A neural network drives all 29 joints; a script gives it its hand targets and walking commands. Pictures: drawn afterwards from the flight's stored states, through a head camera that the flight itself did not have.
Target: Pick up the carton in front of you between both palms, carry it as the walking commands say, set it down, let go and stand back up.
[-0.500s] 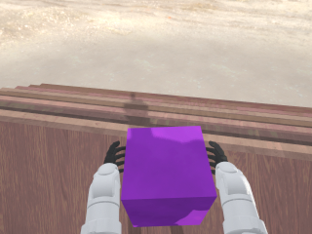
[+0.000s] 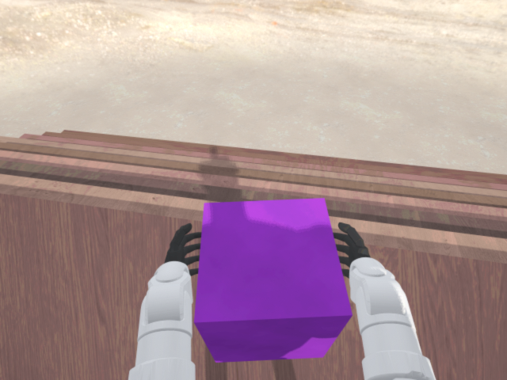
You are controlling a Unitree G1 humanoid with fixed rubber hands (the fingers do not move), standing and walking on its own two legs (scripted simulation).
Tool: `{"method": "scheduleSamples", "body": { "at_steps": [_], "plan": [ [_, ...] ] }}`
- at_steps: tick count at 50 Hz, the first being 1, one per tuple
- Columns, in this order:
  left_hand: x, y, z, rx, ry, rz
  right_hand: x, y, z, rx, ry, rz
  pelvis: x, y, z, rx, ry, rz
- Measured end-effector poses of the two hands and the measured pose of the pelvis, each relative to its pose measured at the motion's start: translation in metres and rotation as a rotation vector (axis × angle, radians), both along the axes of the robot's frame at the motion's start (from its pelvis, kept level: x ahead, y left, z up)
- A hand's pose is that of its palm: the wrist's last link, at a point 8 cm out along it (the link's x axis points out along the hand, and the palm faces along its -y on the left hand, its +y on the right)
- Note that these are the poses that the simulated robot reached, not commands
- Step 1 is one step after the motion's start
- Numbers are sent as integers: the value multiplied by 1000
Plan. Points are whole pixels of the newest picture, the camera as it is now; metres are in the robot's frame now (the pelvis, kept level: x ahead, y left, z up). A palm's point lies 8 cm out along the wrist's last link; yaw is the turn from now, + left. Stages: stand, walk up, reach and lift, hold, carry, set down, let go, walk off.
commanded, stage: reach and lift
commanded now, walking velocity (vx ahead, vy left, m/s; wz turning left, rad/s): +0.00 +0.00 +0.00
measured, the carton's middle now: (267, 284) +0.32 +0.00 -0.04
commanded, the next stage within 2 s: hold in 0.30 s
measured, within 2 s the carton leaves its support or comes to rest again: neither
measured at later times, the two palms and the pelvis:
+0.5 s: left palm (174, 271) +0.29 +0.15 +0.05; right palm (363, 267) +0.29 -0.15 +0.05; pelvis +0.00 +0.00 +0.00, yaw +0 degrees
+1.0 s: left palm (185, 234) +0.34 +0.13 +0.09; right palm (371, 236) +0.33 -0.16 +0.09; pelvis +0.04 -0.01 -0.02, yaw -2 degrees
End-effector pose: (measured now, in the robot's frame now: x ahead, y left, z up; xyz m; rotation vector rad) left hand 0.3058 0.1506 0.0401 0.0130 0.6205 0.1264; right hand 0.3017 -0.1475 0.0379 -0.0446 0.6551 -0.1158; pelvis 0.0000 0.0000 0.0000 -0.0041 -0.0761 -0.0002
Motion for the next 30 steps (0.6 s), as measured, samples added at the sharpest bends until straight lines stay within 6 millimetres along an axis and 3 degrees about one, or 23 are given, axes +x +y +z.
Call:
{"method": "scheduleSamples", "body": {
  "at_steps": [11,30],
  "plan": [
    [-6,-7,-3,21,31,-38,-13,-7,-2,-16,30,-10,8,0,3,2,-11,-5],
    [-15,0,15,1,8,2,-14,0,16,5,7,-2,-3,-2,1,-1,-60,3]
  ]
}}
